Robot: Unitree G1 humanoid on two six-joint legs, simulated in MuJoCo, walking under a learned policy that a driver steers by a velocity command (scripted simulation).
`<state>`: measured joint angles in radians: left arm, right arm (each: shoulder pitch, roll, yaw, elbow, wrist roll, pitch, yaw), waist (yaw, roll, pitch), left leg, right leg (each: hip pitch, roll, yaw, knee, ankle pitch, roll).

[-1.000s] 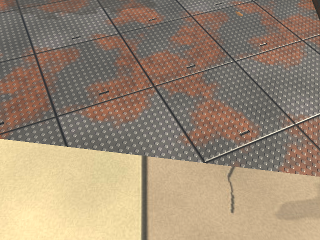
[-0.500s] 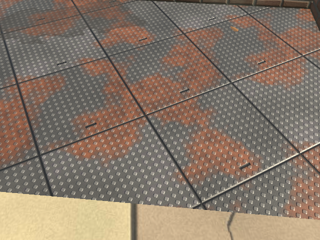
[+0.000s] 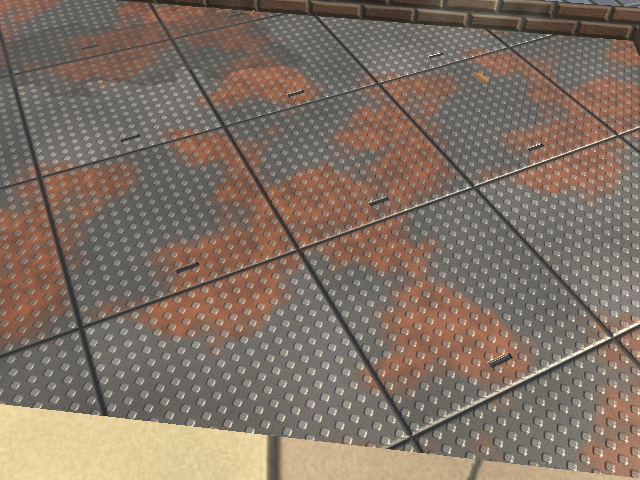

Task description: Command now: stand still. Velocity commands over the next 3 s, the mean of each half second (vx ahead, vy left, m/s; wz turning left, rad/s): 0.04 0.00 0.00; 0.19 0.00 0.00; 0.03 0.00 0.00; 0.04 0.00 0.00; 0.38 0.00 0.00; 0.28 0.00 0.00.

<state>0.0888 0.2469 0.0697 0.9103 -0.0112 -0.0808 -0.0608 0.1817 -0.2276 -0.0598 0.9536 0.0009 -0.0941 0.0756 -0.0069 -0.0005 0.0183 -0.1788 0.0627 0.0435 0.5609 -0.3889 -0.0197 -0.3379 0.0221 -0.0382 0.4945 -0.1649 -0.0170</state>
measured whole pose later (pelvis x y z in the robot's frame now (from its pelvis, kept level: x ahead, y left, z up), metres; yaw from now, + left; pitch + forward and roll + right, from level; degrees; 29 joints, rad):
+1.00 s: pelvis +0.19 -0.01 +0.00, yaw +0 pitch +0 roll -3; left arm 0.38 0.18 0.05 1.02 0.04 -0.10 -0.06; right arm 0.06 -0.20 -0.05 0.94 -0.03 -0.06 0.04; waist 0.02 0.04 0.04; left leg -0.43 0.06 0.02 0.55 -0.03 0.04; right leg 0.04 0.06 -0.06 0.31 -0.34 -0.02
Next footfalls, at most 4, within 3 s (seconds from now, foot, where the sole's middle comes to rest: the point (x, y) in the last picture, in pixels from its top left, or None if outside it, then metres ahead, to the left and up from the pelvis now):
1.00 left None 0.34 0.10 -0.77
1.16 right None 0.19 -0.12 -0.77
2.72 right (402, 388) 0.78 -0.20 -0.92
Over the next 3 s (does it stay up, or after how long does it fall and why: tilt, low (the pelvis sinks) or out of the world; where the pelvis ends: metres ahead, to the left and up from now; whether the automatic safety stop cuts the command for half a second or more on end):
stays up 0.72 -0.08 -0.14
